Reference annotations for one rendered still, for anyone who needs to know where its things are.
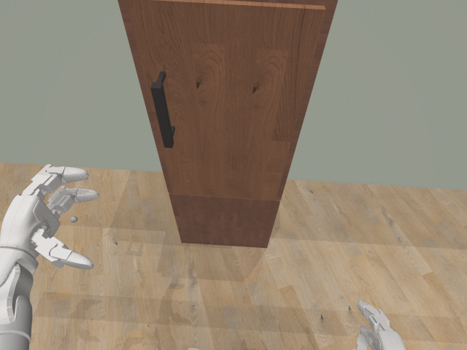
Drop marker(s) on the robot left hand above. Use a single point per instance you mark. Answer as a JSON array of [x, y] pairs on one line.
[[27, 213]]

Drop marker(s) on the robot left forearm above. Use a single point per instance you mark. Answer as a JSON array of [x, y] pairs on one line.
[[17, 267]]

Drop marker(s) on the handle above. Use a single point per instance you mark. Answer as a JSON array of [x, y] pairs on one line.
[[167, 131]]

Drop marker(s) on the robot right hand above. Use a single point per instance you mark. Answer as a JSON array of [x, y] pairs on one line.
[[385, 339]]

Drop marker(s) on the cupboard door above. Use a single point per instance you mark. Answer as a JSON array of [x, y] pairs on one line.
[[236, 72]]

